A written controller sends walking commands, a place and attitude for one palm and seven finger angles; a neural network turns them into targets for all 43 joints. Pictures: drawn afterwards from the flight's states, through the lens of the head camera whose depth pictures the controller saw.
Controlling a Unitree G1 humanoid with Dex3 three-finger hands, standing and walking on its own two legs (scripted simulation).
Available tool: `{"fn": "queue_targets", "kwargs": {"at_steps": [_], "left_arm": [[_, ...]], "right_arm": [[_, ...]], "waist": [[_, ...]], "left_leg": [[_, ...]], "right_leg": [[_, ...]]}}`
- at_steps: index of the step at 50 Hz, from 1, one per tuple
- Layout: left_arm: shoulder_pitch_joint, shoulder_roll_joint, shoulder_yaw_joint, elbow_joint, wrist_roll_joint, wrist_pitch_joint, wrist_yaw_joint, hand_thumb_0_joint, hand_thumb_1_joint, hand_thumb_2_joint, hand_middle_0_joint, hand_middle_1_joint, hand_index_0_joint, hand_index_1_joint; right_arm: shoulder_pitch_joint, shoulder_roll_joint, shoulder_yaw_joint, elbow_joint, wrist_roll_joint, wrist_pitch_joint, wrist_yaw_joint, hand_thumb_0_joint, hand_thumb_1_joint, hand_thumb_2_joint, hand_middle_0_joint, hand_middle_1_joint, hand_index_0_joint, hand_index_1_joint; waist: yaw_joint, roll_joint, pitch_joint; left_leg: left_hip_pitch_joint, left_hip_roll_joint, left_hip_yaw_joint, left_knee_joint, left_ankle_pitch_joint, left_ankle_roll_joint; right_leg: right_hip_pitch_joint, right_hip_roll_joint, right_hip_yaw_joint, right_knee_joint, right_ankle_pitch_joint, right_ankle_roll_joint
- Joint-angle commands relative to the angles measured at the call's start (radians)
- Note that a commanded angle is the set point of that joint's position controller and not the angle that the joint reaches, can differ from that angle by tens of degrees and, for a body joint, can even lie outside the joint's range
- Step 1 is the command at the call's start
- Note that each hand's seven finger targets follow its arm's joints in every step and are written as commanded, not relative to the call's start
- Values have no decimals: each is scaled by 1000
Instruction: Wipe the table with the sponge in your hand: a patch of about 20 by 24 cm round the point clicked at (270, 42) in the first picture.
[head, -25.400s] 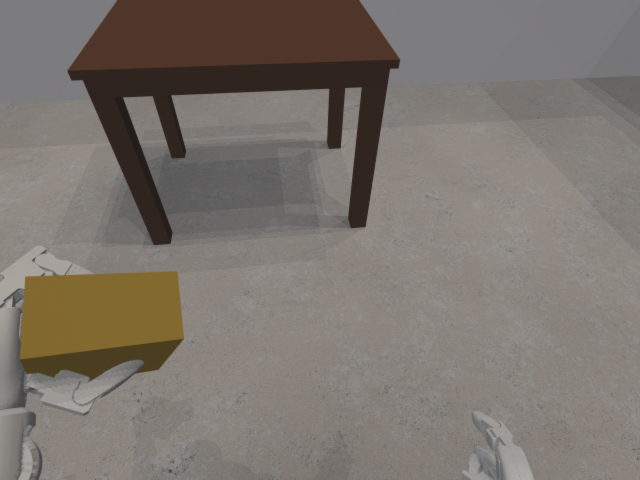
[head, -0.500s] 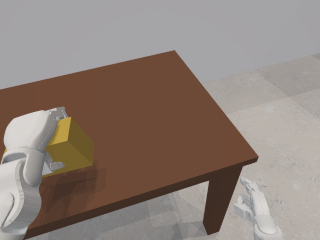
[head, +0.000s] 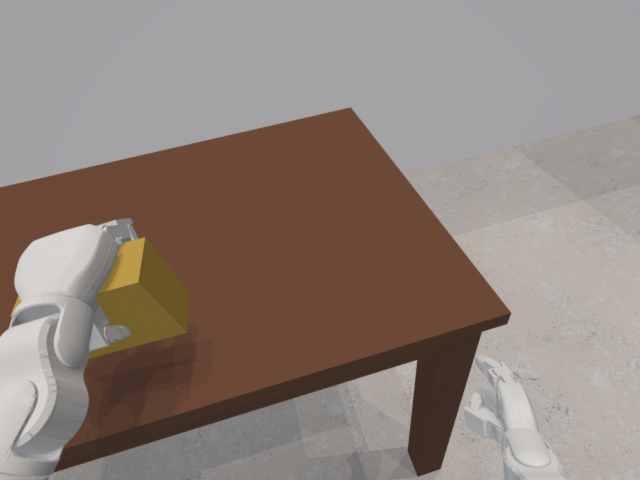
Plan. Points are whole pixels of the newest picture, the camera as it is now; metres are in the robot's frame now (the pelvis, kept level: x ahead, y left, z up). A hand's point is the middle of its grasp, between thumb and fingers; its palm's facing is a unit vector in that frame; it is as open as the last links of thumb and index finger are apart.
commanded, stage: move the sponge above the wiping area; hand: left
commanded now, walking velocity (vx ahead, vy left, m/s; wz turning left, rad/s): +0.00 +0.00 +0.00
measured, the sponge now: (120, 309) +0.24 +0.29 +0.13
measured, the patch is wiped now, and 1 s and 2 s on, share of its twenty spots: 0.00 0.00 0.00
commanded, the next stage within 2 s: none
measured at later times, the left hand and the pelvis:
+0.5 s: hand (127, 286) +0.25 +0.28 +0.15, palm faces +0.12 -0.09 -0.99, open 10.1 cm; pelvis +0.01 +0.01 +0.00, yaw +0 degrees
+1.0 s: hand (144, 295) +0.26 +0.27 +0.14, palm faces +0.10 -0.09 -0.99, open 10.0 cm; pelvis +0.01 +0.01 +0.00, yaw +0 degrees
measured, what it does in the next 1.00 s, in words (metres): stands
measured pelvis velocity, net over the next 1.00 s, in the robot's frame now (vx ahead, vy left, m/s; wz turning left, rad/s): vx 0.01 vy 0.01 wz -0.01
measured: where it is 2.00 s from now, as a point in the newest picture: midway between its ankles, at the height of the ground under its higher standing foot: outside the picture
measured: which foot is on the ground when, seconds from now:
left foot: down 0.00-1.00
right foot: down 0.00-1.00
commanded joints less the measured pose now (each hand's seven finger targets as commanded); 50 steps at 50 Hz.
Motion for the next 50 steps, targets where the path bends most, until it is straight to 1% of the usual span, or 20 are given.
{"fn": "queue_targets", "kwargs": {"at_steps": [1, 5, 6, 10, 13, 15, 16, 18, 22, 25, 26, 30, 31, 35, 36, 40, 41, 45, 46, 50], "left_arm": [[-233, 230, 158, -199, 41, -13, 42, 0, 100, 1300, -1200, -1600, -1200, -1600], [-273, 250, 169, -177, 56, -8, 43, 0, 100, 1300, -1200, -1600, -1200, -1600], [-278, 201, 123, -168, 52, -16, 47, 0, 100, 1300, -1200, -1600, -1200, -1600], [-295, 254, 170, -175, 73, -12, 55, 0, 100, 1300, -1200, -1600, -1200, -1600], [-268, 208, 134, -170, 67, -19, 62, 0, 100, 1300, -1200, -1600, -1200, -1600], [-228, 236, 176, -179, 69, -3, 65, 0, 100, 1300, -1200, -1600, -1200, -1600], [-221, 192, 141, -181, 59, -4, 66, 0, 100, 1300, -1200, -1600, -1200, -1600], [-224, 215, 156, -154, 62, 4, 65, 0, 100, 1300, -1200, -1600, -1200, -1600], [-267, 152, 88, -167, 70, 2, 69, 0, 100, 1300, -1200, -1600, -1200, -1600], [-287, 198, 124, -158, 88, 12, 75, 0, 100, 1300, -1200, -1600, -1200, -1600], [-314, 136, 62, -175, 85, 4, 77, 0, 100, 1300, -1200, -1600, -1200, -1600], [-279, 196, 126, -184, 102, 8, 90, 0, 100, 1300, -1200, -1600, -1200, -1600], [-288, 140, 76, -197, 99, 2, 93, 0, 100, 1300, -1200, -1600, -1200, -1600], [-230, 183, 133, -161, 92, 25, 98, 0, 100, 1300, -1200, -1600, -1200, -1600], [-232, 123, 82, -186, 84, 18, 98, 0, 100, 1300, -1200, -1600, -1200, -1600], [-227, 117, 68, -192, 90, 24, 98, 0, 100, 1300, -1200, -1600, -1200, -1600], [-238, 103, 52, -178, 94, 19, 102, 0, 100, 1300, -1200, -1600, -1200, -1600], [-285, 133, 63, -154, 111, 26, 103, 0, 100, 1300, -1200, -1600, -1200, -1600], [-316, 102, 30, -155, 116, 17, 108, 0, 100, 1300, -1200, -1600, -1200, -1600], [-292, 169, 91, -117, 128, 24, 115, 0, 100, 1300, -1200, -1600, -1200, -1600]], "right_arm": [[-272, -66, -21, -203, -4, -76, -1, 0, -900, -900, 200, 300, 200, 300], [-294, -69, -18, -200, -5, -76, -5, 0, -900, -900, 200, 300, 200, 300], [-262, -64, -21, -199, -4, -78, -6, 0, -900, -900, 200, 300, 200, 300], [-288, -72, -21, -196, -8, -75, -4, 0, -900, -900, 200, 300, 200, 300], [-253, -67, -27, -194, -8, -75, 3, 0, -900, -900, 200, 300, 200, 300], [-288, -71, -25, -199, -12, -75, 7, 0, -900, -900, 200, 300, 200, 300], [-260, -64, -25, -201, -8, -72, 7, 0, -900, -900, 200, 300, 200, 300], [-249, -73, -25, -195, -8, -63, 9, 0, -900, -900, 200, 300, 200, 300], [-253, -65, -24, -201, -5, -70, 7, 0, -900, -900, 200, 300, 200, 300], [-276, -73, -24, -198, -6, -65, 2, 0, -900, -900, 200, 300, 200, 300], [-258, -61, -21, -206, -4, -69, 2, 0, -900, -900, 200, 300, 200, 300], [-281, -68, -27, -202, -10, -66, 9, 0, -900, -900, 200, 300, 200, 300], [-262, -59, -24, -204, -8, -69, 13, 0, -900, -900, 200, 300, 200, 300], [-275, -72, -27, -196, -10, -54, 21, 0, -900, -900, 200, 300, 200, 300], [-262, -62, -26, -205, -5, -55, 23, 0, -900, -900, 200, 300, 200, 300], [-283, -65, -28, -210, -7, -53, 19, 0, -900, -900, 200, 300, 200, 300], [-252, -63, -28, -204, -4, -56, 20, 0, -900, -900, 200, 300, 200, 300], [-276, -70, -26, -199, -8, -49, 11, 0, -900, -900, 200, 300, 200, 300], [-252, -65, -27, -196, -4, -55, 11, 0, -900, -900, 200, 300, 200, 300], [-271, -76, -30, -185, -11, -53, 11, 0, -900, -900, 200, 300, 200, 300]], "waist": [[0, -77, -192], [8, -66, -157], [-10, -87, -168], [11, -52, -191], [1, -57, -211], [22, -63, -206], [2, -94, -211], [4, -87, -194], [-4, -66, -188], [3, -71, -177], [-14, -64, -201], [17, -29, -222], [1, -34, -250], [15, -59, -198], [-2, -72, -212], [5, -58, -180], [-9, -86, -200], [-3, -71, -164], [-20, -79, -199], [4, -59, -200]], "left_leg": [[103, -13, -53, -28, 60, 27], [104, -18, -62, -42, 26, 26], [105, -13, -52, -36, 30, 28], [117, -19, -63, -42, 56, 26], [128, -13, -56, -40, 93, 26], [125, -14, -62, -36, 101, 25], [118, -9, -51, -36, 105, 27], [114, -9, -55, -45, 98, 25], [126, -8, -60, -58, 73, 26], [126, -11, -66, -65, 52, 27], [132, -7, -57, -63, 58, 28], [145, -11, -70, -66, 99, 27], [150, -8, -61, -58, 126, 27], [131, -6, -69, -69, 112, 24], [133, -2, -59, -65, 116, 25], [136, -5, -67, -75, 66, 27], [131, -3, -60, -70, 79, 27], [133, -11, -67, -79, 39, 29], [140, -9, -58, -69, 57, 29], [140, -18, -65, -70, 70, 28]], "right_leg": [[-33, -31, 118, -122, 41, -26], [-62, -18, 139, -139, 3, -35], [-58, -28, 111, -133, 7, -23], [-37, -16, 141, -130, 40, -41], [-23, -26, 106, -119, 85, -29], [-18, -17, 139, -121, 97, -44], [-12, -27, 105, -115, 100, -27], [-26, -25, 101, -124, 97, -24], [-40, -20, 87, -124, 69, -28], [-43, -5, 118, -135, 48, -41], [-34, -18, 88, -124, 53, -29], [-5, -3, 116, -119, 93, -50], [3, -15, 83, -106, 115, -39], [-8, -3, 111, -127, 110, -48], [-5, -16, 81, -120, 107, -34], [-29, -2, 105, -135, 71, -44], [-23, -11, 82, -124, 74, -33], [-44, 1, 114, -149, 39, -44], [-33, -9, 89, -134, 48, -35], [-16, 1, 123, -144, 61, -49]]}}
